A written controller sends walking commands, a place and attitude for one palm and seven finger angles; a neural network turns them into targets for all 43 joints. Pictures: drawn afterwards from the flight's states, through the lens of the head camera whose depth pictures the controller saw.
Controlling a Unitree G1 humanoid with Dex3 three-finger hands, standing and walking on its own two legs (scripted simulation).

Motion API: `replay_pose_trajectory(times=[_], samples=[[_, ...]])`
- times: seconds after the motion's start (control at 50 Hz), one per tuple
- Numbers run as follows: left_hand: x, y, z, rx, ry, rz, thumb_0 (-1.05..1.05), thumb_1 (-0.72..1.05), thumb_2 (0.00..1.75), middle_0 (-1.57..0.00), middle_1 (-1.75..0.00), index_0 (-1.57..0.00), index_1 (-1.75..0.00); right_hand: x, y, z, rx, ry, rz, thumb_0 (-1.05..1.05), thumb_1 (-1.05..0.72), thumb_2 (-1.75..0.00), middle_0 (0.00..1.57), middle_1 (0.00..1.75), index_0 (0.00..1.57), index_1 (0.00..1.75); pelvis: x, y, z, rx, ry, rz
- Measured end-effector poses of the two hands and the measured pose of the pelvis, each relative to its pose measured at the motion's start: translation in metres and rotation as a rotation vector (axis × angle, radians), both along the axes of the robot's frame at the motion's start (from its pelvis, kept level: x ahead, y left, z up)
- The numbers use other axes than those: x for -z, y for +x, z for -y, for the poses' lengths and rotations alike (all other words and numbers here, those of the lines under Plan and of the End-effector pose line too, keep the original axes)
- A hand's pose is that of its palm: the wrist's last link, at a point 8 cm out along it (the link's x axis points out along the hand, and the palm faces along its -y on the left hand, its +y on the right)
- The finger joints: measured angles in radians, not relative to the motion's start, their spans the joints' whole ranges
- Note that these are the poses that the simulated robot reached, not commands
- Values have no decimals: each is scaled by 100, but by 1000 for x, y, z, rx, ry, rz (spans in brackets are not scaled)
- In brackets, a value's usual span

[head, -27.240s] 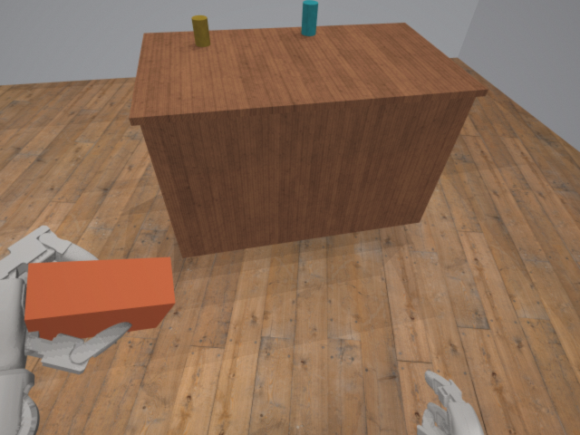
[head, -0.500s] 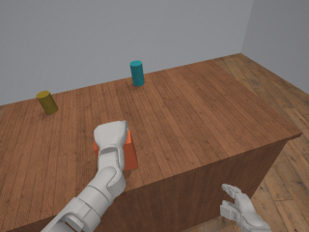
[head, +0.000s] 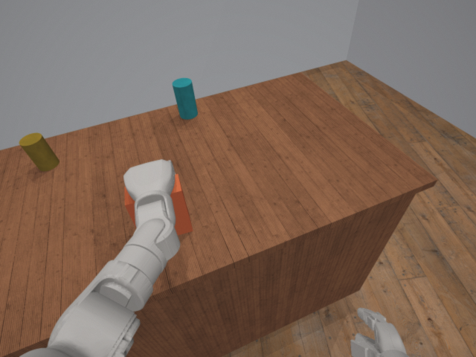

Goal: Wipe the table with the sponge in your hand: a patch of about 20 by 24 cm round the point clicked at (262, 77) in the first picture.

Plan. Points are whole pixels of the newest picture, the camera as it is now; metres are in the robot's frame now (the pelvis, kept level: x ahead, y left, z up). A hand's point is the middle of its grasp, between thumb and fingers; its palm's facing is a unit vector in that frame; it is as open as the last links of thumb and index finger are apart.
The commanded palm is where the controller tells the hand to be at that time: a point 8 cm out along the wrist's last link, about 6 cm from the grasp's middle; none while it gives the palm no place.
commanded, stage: wipe forward along the third lane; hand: left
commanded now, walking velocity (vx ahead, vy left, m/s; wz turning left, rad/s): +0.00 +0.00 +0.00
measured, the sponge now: (163, 216) +0.38 +0.19 +0.01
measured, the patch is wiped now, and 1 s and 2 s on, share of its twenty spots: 0.75 0.95 1.00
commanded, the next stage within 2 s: wipe back along the third lane in 1.04 s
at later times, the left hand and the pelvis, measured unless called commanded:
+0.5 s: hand (156, 178) +0.44 +0.21 +0.06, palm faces -0.08 -0.02 -1.00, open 9.6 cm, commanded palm +0.43 +0.21 +0.10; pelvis +0.01 +0.01 +0.00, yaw +0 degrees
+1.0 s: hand (152, 163) +0.49 +0.23 +0.06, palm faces -0.09 -0.02 -1.00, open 9.6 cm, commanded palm +0.47 +0.23 +0.09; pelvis +0.02 +0.03 +0.00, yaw +0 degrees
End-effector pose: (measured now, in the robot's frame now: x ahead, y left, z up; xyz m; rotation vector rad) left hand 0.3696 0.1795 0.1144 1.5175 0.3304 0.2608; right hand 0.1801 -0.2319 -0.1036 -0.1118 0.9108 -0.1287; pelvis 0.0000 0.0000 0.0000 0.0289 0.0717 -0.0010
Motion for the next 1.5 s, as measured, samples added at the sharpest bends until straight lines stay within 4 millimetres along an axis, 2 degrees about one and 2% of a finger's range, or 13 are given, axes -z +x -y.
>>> replay_pose_trajectory(times=[0.24,0.54,0.66,0.94,1.24,1.38,1.5], samples=[[0,31,-10,-5,14,-24,0,-50,110,-78,-142,-81,-135,13,-30,13,54,-29,-80,1,-91,-89,20,30,20,30,0,5,0,2,-3,-44],[0,62,-20,-7,18,-42,0,-50,110,-78,-141,-82,-135,15,-29,5,57,-34,-101,1,-90,-89,20,30,20,30,1,13,-7,-3,-11,-85],[0,74,-26,-10,18,-43,1,-50,110,-78,-141,-81,-135,16,-34,3,64,-43,-124,1,-90,-89,20,30,20,30,1,15,-11,-2,-15,-103],[0,102,-39,-19,22,-51,1,-50,110,-78,-141,-81,-136,22,-70,3,117,-69,-218,1,-90,-89,20,30,20,30,3,19,-23,2,-23,-144],[1,117,-47,-16,28,-47,1,-51,111,-78,-141,-82,-136,26,-102,-4,154,-60,-286,1,-90,-89,20,30,20,30,5,21,-32,9,-31,-179],[2,109,-46,-4,36,-9,0,-49,111,-76,-144,-79,-139,28,-95,-11,142,-37,-289,1,-90,-89,20,30,20,30,4,26,-35,12,-32,-169],[2,101,-44,-13,29,1,-1,-47,111,-73,-146,-76,-141,25,-65,-18,105,-22,-251,1,-90,-89,20,30,20,30,2,32,-37,7,-34,-151]])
